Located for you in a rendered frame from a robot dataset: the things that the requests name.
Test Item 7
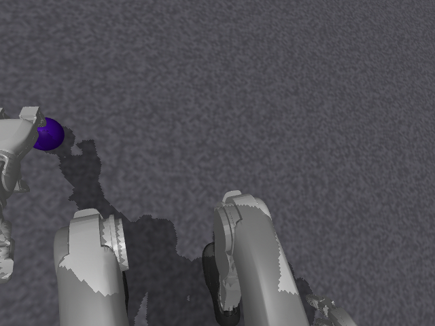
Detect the left robot hand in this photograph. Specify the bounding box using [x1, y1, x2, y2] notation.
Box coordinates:
[0, 107, 47, 193]

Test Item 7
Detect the right robot hand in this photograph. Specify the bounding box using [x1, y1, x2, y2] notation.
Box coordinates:
[306, 294, 358, 326]

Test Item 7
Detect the left robot arm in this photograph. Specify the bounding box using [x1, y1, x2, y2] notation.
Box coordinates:
[0, 150, 21, 284]

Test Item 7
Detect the ball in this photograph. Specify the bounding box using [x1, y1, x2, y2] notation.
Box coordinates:
[33, 117, 65, 151]

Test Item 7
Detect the right robot foot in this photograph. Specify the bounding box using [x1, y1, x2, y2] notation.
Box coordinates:
[202, 242, 241, 326]

